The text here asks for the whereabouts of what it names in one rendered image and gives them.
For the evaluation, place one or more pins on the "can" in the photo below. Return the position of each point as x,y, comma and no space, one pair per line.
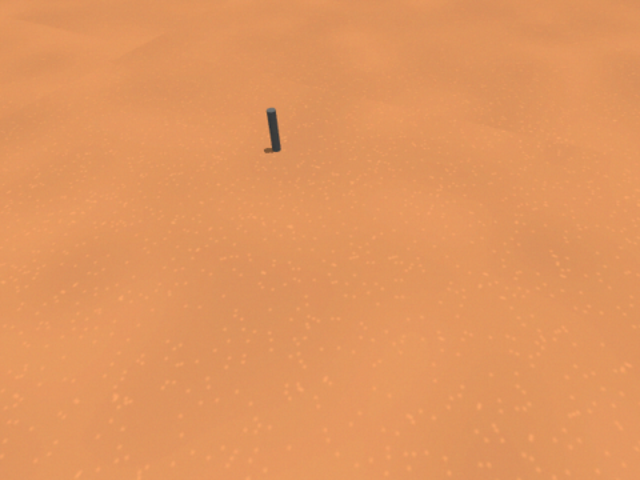
273,127

